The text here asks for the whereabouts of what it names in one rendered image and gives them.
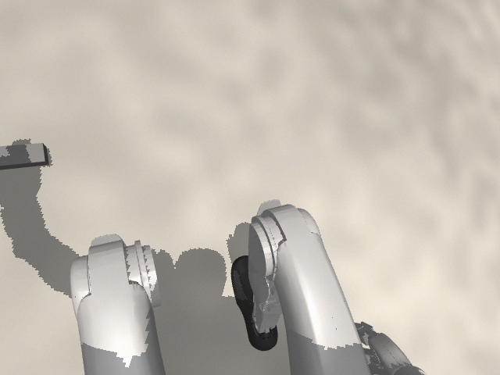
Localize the small box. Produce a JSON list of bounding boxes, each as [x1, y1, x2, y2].
[[0, 143, 49, 170]]

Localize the right robot foot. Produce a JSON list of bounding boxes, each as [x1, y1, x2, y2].
[[231, 255, 277, 351]]

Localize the right robot hand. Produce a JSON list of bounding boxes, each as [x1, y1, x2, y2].
[[355, 322, 412, 375]]

